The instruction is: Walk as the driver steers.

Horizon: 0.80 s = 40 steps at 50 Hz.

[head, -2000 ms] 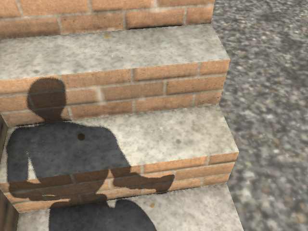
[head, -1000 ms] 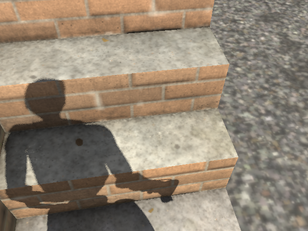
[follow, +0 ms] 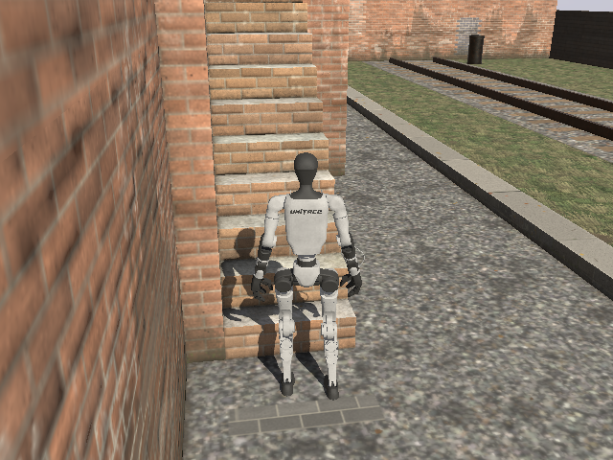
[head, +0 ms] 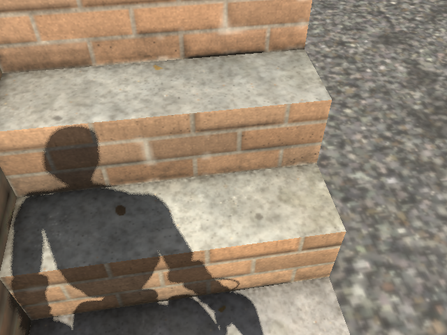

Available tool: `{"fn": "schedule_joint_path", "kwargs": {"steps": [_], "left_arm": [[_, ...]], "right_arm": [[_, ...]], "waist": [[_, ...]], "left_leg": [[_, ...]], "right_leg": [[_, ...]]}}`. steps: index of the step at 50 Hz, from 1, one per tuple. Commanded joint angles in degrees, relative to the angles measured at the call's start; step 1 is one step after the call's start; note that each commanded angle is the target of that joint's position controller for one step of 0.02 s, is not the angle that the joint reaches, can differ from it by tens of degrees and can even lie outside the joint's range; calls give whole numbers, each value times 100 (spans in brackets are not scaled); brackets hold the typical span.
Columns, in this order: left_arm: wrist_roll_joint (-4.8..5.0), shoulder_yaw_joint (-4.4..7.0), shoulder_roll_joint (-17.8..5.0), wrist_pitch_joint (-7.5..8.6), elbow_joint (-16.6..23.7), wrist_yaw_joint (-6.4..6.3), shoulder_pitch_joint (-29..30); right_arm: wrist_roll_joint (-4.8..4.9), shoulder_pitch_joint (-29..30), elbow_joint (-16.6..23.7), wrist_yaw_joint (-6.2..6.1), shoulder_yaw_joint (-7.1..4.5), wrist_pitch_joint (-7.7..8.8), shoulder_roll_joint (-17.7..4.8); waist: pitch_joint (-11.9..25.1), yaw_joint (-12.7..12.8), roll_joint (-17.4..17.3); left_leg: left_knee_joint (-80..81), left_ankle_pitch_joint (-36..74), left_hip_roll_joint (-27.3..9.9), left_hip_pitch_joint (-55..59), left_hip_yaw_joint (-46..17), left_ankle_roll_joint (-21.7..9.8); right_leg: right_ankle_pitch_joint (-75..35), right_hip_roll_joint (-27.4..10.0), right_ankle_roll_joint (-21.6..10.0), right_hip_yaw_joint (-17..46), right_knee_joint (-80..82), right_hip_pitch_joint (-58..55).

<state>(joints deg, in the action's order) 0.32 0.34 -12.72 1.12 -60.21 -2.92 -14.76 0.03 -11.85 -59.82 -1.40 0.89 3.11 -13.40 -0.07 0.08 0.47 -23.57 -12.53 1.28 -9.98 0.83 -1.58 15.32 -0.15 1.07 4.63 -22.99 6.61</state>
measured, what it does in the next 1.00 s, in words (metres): steps on the spot: right foot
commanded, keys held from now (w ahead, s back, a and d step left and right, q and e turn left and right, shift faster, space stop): w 1.00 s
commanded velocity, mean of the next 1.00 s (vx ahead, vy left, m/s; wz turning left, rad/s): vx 0.45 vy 0.00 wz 0.00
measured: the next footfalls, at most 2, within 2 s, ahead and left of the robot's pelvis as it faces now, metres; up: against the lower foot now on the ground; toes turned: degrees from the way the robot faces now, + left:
right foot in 0.64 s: +0.13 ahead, -0.14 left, +0.00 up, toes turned -1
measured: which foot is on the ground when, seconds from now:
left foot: down 0.00-1.00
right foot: down 0.00-0.44, up 0.46-0.62, down 0.64-1.00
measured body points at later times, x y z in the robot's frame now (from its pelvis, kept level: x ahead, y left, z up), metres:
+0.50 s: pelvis +0.06 +0.00 +0.00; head +0.05 -0.01 +0.45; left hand +0.13 +0.26 -0.14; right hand +0.16 -0.26 -0.14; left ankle +0.00 +0.10 -0.74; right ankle -0.02 -0.13 -0.71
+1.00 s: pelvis +0.09 -0.05 +0.01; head +0.09 -0.04 +0.45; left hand +0.25 +0.18 -0.12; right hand +0.20 -0.29 -0.12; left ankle +0.03 +0.08 -0.74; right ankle +0.09 -0.14 -0.74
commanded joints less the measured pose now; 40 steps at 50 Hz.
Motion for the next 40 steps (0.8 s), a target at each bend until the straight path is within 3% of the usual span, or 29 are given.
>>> {"fn": "schedule_joint_path", "kwargs": {"steps": [1,4,8,11,15,17,19,21,22,23,24,26,28,29,31,32,33,34,35,36,38,40], "left_arm": [[13,79,-490,128,175,-43,-89],[29,80,-519,216,179,24,-66],[73,143,-731,222,211,75,-30],[91,204,-823,178,192,74,-249],[98,248,-808,110,259,96,-133],[80,247,-774,92,337,101,28],[55,237,-732,106,397,101,184],[23,201,-638,158,473,96,429],[26,177,-558,193,480,103,492],[39,126,-358,170,511,139,520],[77,163,-485,145,549,153,536],[104,147,-441,179,696,174,705],[-16,111,-277,237,602,160,668],[-9,121,-238,290,487,166,483],[-12,187,-416,296,425,162,349],[-22,228,-611,289,421,172,259],[43,285,-916,259,429,199,233],[54,268,-956,238,460,235,554],[64,200,-661,237,659,277,908],[36,198,-686,241,720,290,1040],[23,226,-854,280,853,310,1258],[37,187,-759,284,957,293,1481]], "right_arm": [[18,137,250,5,-132,149,-673],[17,225,339,37,-118,222,-647],[-27,219,437,106,-107,338,-643],[-12,273,495,174,-79,413,-639],[0,318,590,234,-29,399,-581],[3,249,610,246,-41,365,-663],[4,65,592,242,-81,322,-782],[-11,-356,488,206,-155,267,-957],[-37,-624,394,180,-192,243,-1046],[-62,-545,352,176,-136,239,-853],[-96,-438,357,182,-172,242,-942],[-36,156,558,150,-307,192,-1210],[33,623,760,74,-319,117,-1191],[117,599,778,16,-324,56,-1185],[78,472,767,20,-224,37,-858],[-9,330,740,26,-142,63,-633],[-140,113,759,24,-47,83,-366],[-113,-182,721,-17,64,66,-39],[-46,-42,677,-20,67,46,-206],[-15,105,684,-24,32,38,-408],[-75,-64,580,-40,31,47,-513],[-86,-125,535,6,57,93,-507]], "waist": [[-473,41,-367],[-427,48,-126],[-159,5,360],[86,93,256],[234,51,67],[290,-21,-118],[319,-139,-299],[316,-354,-577],[280,-442,-817],[-3,-306,-1210],[-344,-229,-931],[-628,-19,-512],[-410,154,-517],[-173,235,-550],[167,324,-472],[419,303,-138],[463,147,554],[433,-94,1372],[68,-64,1124],[-185,-65,879],[-193,-189,491],[5,-273,311]], "left_leg": [[753,-1464,-364,-114,-675,-302],[465,-1030,-285,-71,-549,-329],[-163,240,13,-193,-18,-218],[-540,1083,20,-369,107,-171],[-767,1625,-11,-178,108,-154],[-715,2034,-59,211,31,-208],[-595,2487,-190,765,-189,-343],[-214,2939,-681,1478,-850,-712],[189,3104,-1224,1642,-1431,-1080],[637,3355,-1968,1374,-2033,-1470],[902,2952,-2295,1011,-2207,-1665],[1182,1891,-1897,533,-1616,-1277],[1025,2576,-1382,190,-960,-946],[920,2823,-1272,176,-807,-876],[531,2821,-941,298,-555,-568],[147,2175,-676,202,-363,-295],[-250,212,-233,-147,-24,42],[-415,-902,-269,-246,101,208],[-463,-1082,-331,-257,65,236],[-448,-1024,-316,-400,96,186],[-127,-700,-409,-241,41,77],[189,-286,-490,-126,-44,6]], "right_leg": [[483,209,-318,-153,231,787],[219,130,-455,-21,294,697],[-1436,-22,-580,225,197,42],[-2614,-93,-684,302,-56,-509],[-3201,-87,-729,269,-293,-554],[-3245,33,-624,99,-473,-264],[-2914,177,-461,-86,-760,254],[-2062,259,-288,-187,-1360,1075],[-982,270,-198,-265,-1901,1408],[1457,139,-112,-344,-2589,1688],[2443,-80,-67,-310,-3116,1913],[2098,-333,-64,-397,-2330,1822],[566,-187,-37,-676,-1032,800],[-368,-69,-47,-831,-453,287],[-1195,90,-149,-830,188,-303],[-2203,-186,-232,-489,198,-684],[-2875,-640,-450,110,305,-871],[-1408,-1177,-957,884,696,-590],[-538,-1221,-1099,1169,1040,-197],[-259,-1161,-1090,1142,1184,-54],[-727,-1048,-1047,913,1117,-2],[-1033,-800,-902,462,899,-161]]}}
Over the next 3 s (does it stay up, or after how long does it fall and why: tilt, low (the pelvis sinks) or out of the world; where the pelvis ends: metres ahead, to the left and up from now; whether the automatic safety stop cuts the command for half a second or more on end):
stays up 0.06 -0.01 0.01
